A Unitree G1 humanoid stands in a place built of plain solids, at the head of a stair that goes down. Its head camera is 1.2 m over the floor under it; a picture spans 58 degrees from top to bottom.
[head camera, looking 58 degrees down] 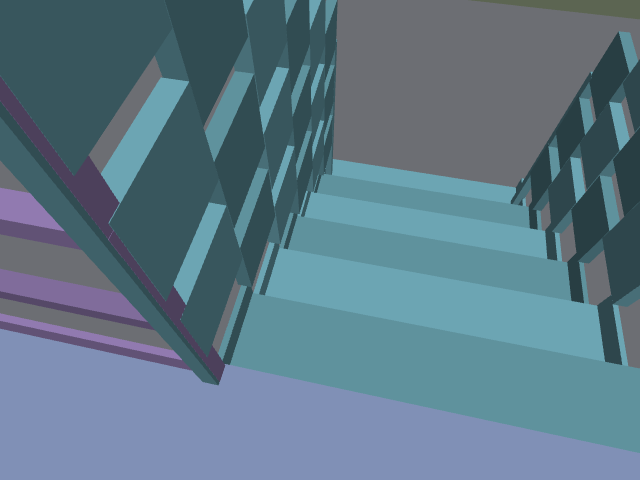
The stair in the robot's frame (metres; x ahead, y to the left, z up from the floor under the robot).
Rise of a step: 0.18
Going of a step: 0.30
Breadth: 1.32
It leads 12 degrees to the right of straight ahead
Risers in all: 7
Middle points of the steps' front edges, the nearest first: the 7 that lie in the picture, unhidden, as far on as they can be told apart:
0.22 -0.33 0.00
0.52 -0.39 -0.18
0.81 -0.45 -0.36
1.10 -0.51 -0.55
1.40 -0.58 -0.73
1.69 -0.64 -0.91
1.98 -0.70 -1.09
